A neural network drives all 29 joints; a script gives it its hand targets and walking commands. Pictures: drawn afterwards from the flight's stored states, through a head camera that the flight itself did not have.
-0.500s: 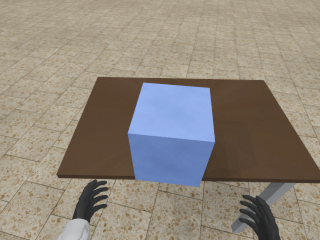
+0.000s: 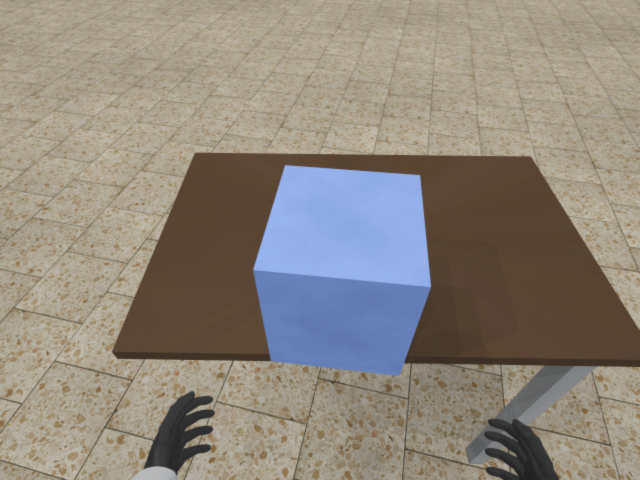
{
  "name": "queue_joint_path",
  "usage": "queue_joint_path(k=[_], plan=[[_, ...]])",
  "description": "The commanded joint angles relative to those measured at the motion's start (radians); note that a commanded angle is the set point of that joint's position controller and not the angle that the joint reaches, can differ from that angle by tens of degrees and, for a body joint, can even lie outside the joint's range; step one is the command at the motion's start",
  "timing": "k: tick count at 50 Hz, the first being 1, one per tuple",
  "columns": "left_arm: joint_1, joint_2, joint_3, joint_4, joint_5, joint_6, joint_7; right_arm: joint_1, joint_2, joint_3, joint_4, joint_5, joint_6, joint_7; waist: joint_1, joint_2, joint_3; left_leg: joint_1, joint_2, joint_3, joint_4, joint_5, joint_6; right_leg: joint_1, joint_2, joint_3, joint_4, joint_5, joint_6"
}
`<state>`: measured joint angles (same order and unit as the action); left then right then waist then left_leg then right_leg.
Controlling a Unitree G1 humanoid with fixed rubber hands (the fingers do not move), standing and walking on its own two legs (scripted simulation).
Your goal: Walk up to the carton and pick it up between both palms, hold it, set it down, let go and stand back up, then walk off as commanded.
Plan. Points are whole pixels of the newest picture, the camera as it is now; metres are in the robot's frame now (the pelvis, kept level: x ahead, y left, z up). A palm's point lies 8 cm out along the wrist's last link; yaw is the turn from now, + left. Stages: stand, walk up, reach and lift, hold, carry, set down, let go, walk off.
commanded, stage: set down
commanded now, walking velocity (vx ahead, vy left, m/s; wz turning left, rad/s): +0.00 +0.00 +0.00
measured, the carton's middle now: (342, 271) +0.40 +0.01 +0.04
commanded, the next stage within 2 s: let go in 0.40 s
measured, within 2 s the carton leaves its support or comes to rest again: neither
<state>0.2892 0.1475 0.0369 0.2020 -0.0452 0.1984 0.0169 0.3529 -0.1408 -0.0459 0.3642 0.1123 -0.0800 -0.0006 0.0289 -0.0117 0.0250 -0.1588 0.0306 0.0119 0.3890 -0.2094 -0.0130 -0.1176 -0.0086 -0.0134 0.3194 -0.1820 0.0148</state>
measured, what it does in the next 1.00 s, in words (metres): stands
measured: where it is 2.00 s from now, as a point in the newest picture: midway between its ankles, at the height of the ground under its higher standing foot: outside the picture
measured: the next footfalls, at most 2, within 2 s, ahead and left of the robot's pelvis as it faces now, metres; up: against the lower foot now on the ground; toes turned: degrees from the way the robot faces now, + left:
none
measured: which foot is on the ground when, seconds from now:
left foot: down 0.00-1.00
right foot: down 0.00-1.00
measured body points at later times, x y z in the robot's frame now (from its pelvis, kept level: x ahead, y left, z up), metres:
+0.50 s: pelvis +0.01 +0.00 +0.00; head +0.02 +0.01 +0.45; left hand +0.17 +0.22 -0.08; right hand +0.18 -0.23 -0.08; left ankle +0.00 +0.12 -0.75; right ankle -0.01 -0.13 -0.75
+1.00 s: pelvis +0.02 +0.00 +0.00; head +0.03 +0.01 +0.45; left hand +0.16 +0.25 -0.09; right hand +0.17 -0.27 -0.09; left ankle +0.00 +0.12 -0.75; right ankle -0.01 -0.13 -0.75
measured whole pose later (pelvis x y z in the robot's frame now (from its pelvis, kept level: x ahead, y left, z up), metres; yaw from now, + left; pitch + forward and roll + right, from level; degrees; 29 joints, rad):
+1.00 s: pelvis +0.02 +0.00 +0.00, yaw +0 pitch +0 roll -1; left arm 0.29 0.25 0.03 0.47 0.00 0.03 0.02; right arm 0.18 -0.28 -0.05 0.74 0.03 -0.05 0.01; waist 0.03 -0.01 0.03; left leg -0.16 0.03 0.01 0.40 -0.24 -0.01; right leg -0.13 -0.01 -0.01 0.35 -0.22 0.01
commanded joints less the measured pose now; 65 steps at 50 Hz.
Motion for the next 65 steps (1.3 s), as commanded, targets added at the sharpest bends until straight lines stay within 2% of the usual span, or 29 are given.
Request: queue_joint_path(k=[1,8,19,41,42,43,45,47,49,56,65], plan=[[-0.077,0.118,-0.046,0.003,0.054,-0.052,-0.003,-0.129,-0.123,-0.001,-0.031,-0.092,-0.066,0.009,-0.009,0.084,0.022,0.145,-0.022,0.071,-0.081,0.136,-0.036,-0.041,0.048,-0.023,-0.064,-0.001,-0.045],[-0.108,0.125,-0.05,0.05,0.06,-0.058,0.007,-0.181,-0.139,-0.02,0.073,-0.107,-0.085,0.021,-0.019,0.082,0.017,0.136,-0.019,0.067,-0.079,0.112,-0.037,-0.045,0.049,-0.024,-0.052,-0.009,-0.045],[-0.108,0.137,-0.04,0.102,0.073,-0.071,0.008,-0.207,-0.159,-0.034,0.193,-0.117,-0.124,0.03,-0.038,0.075,-0.013,0.158,-0.021,0.067,-0.048,0.189,-0.046,-0.041,0.052,-0.027,-0.039,0.052,-0.039],[-0.131,0.158,-0.029,0.152,0.074,-0.092,0.002,-0.269,-0.19,-0.034,0.33,-0.111,-0.179,0.039,-0.019,0.073,-0.053,0.19,-0.029,0.057,-0.011,0.284,-0.044,-0.045,0.051,-0.031,-0.026,0.129,-0.03],[-0.042,0.328,0.079,0.225,0.095,-0.159,0.016,-0.134,-0.358,-0.065,0.346,-0.182,-0.073,0.002,-0.008,0.068,-0.164,0.044,0.069,-0.054,0.06,0.392,0.006,0.015,-0.077,0.035,0.12,0.191,-0.025],[-0.04,0.337,0.085,0.237,0.098,-0.18,0.015,-0.184,-0.352,-0.069,0.339,-0.176,-0.037,-0.008,-0.009,0.044,-0.151,0.022,0.065,-0.035,0.049,0.314,0.017,0.019,-0.078,0.035,0.106,0.17,-0.019],[-0.058,0.317,0.077,0.257,0.101,-0.203,0.007,-0.217,-0.33,-0.058,0.322,-0.17,-0.005,-0.009,-0.014,0.049,-0.105,-0.015,0.059,-0.031,0.036,0.196,0.027,-0.019,-0.083,0.045,0.093,0.108,-0.023],[-0.071,0.31,0.068,0.271,0.106,-0.213,-0.001,-0.218,-0.333,-0.054,0.321,-0.167,0.006,-0.002,-0.017,0.043,-0.08,-0.037,0.055,-0.032,0.026,0.105,0.032,-0.04,-0.085,0.056,0.078,0.062,-0.031],[-0.071,0.325,0.064,0.286,0.105,-0.221,-0.006,-0.221,-0.341,-0.053,0.326,-0.166,0.012,0.006,-0.018,0.044,-0.081,-0.034,0.056,-0.038,0.026,0.067,0.039,-0.055,-0.089,0.063,0.073,0.043,-0.036],[-0.049,0.377,0.059,0.335,0.096,-0.237,-0.015,-0.212,-0.38,-0.045,0.339,-0.156,0.034,0.019,-0.023,0.055,-0.115,0.012,0.069,-0.053,0.04,0.16,0.054,-0.04,-0.092,0.063,0.083,0.125,-0.046],[-0.039,0.393,0.061,0.37,0.09,-0.24,-0.014,-0.203,-0.405,-0.042,0.343,-0.147,0.043,0.017,-0.027,0.068,-0.146,0.051,0.078,-0.057,0.043,0.274,0.053,-0.006,-0.094,0.055,0.09,0.216,-0.047]])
